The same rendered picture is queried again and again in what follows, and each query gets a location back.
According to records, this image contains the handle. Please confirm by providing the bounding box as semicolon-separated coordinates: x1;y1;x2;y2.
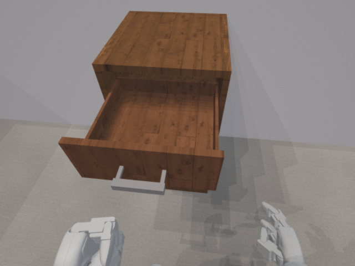
110;166;166;195

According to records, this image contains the drawer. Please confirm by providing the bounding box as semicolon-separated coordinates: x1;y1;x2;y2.
58;76;224;191

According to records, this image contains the robot left hand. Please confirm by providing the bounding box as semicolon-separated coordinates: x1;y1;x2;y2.
53;217;125;266

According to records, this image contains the robot right hand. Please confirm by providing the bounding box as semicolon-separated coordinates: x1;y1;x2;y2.
257;202;305;266

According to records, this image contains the cabinet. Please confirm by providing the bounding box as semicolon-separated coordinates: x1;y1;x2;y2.
92;11;232;193

